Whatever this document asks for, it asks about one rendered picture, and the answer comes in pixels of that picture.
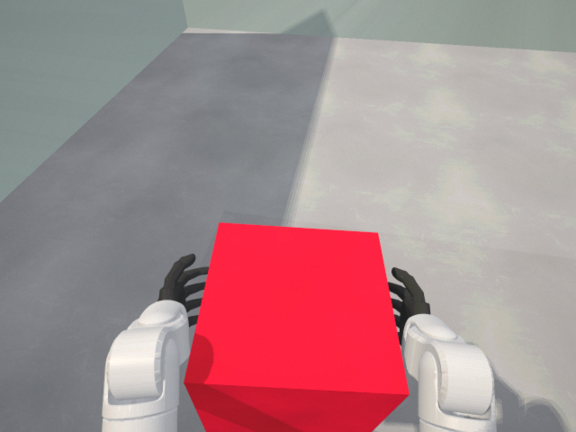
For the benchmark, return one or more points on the left robot forearm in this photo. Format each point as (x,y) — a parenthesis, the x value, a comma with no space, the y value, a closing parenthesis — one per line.
(141,378)

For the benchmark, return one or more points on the robot right hand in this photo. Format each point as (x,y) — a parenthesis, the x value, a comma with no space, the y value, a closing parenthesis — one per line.
(413,299)

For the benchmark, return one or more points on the carton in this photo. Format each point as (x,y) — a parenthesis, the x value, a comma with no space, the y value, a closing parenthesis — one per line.
(296,333)

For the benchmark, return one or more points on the robot left hand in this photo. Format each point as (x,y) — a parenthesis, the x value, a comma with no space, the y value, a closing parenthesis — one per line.
(174,286)

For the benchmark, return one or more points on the right robot forearm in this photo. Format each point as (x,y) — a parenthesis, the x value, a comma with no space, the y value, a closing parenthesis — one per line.
(455,379)

